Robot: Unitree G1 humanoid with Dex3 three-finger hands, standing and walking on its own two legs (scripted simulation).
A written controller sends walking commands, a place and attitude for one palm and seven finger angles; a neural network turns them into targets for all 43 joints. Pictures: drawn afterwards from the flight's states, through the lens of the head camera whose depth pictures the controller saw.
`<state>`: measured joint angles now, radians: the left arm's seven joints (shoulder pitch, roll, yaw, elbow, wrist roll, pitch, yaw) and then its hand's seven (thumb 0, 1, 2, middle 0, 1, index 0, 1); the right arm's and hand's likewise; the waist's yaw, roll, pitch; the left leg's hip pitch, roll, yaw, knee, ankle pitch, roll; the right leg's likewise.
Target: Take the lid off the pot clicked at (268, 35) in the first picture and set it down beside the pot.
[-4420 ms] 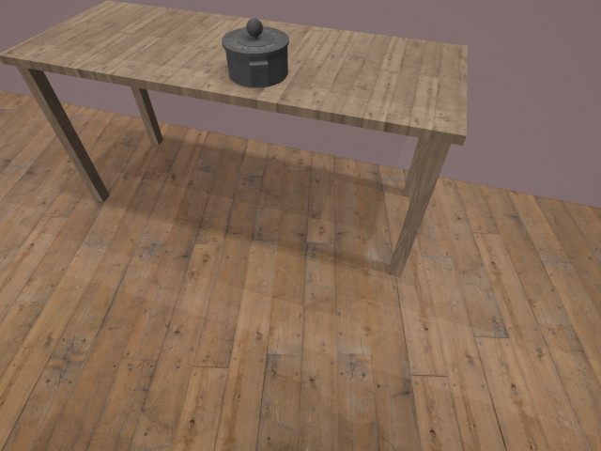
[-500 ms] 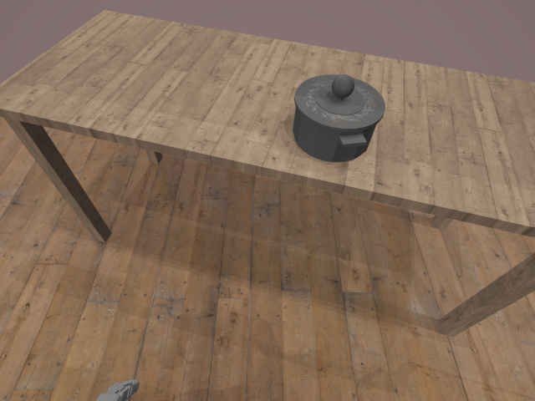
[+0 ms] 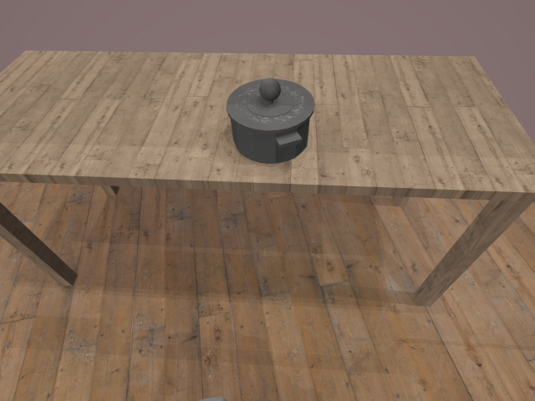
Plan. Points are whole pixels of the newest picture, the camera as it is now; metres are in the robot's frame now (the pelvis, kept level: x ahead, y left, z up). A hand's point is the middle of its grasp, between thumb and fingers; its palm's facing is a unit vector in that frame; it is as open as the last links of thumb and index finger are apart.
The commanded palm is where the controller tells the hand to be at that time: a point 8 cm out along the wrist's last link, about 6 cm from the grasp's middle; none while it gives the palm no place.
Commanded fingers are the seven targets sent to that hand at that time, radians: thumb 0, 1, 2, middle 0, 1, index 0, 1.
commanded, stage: take the last steps up to it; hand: left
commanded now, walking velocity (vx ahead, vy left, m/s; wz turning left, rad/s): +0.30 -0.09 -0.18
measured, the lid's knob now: (270, 89) +0.71 +0.03 +0.08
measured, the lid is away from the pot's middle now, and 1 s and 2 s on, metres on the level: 0.00 0.00 0.00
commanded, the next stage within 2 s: come to a stop and stand still in 0.56 s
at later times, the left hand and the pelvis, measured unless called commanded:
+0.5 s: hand (173, 383) +0.18 +0.19 -0.17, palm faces -0.06 -0.98 -0.17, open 7.4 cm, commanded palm none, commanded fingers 0.00 0.90 0.90 -0.20 -0.30 -0.20 -0.30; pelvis +0.12 +0.00 +0.01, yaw -6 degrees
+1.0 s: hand (217, 311) +0.31 +0.13 -0.18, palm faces -0.05 -0.98 -0.21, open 7.3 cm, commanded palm none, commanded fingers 0.00 0.90 0.90 -0.20 -0.30 -0.20 -0.30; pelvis +0.22 -0.05 +0.00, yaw -6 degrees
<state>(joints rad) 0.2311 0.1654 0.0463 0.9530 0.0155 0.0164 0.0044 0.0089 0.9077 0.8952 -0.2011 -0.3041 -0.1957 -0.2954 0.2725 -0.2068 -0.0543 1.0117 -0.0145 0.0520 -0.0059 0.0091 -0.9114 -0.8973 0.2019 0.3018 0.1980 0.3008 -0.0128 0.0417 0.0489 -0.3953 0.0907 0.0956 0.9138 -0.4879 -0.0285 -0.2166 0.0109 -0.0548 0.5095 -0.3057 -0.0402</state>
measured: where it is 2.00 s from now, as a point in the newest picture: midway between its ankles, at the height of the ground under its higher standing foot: outside the picture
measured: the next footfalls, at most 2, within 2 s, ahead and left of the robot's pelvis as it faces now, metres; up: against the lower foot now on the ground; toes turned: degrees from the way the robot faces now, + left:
left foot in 0.26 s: +0.10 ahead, +0.12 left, +0.00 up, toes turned +3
right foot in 0.66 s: +0.28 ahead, -0.18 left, +0.00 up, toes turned -12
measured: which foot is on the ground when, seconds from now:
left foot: up 0.00-0.24, down 0.26-0.66, up 0.68-1.00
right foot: down 0.00-0.26, up 0.28-0.64, down 0.66-1.00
